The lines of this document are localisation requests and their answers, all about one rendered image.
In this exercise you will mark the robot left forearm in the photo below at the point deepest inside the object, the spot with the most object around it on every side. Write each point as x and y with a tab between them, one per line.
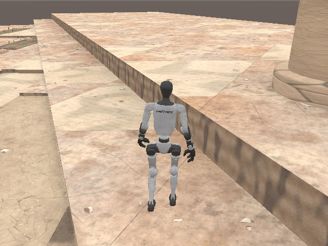
142	133

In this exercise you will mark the left robot hand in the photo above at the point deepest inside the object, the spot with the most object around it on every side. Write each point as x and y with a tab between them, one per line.
144	140

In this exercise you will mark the right robot upper arm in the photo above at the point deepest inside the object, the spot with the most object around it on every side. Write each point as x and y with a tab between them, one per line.
183	118

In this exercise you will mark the robot head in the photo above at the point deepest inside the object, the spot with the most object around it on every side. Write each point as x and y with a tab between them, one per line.
166	88

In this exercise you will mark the robot right thigh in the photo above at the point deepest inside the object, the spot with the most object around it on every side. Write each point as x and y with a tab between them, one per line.
175	155

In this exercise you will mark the right robot hand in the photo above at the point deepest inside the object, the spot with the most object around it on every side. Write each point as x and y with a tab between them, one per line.
191	156

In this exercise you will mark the left robot upper arm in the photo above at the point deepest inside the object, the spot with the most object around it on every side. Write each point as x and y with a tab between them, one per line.
146	115

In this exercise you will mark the robot right forearm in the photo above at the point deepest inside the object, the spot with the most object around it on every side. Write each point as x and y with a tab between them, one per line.
188	139

